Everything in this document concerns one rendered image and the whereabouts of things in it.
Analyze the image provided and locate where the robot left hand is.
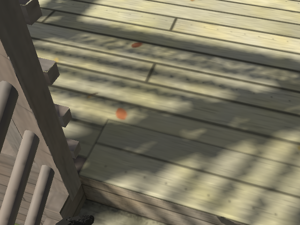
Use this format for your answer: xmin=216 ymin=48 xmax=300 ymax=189
xmin=55 ymin=215 xmax=95 ymax=225

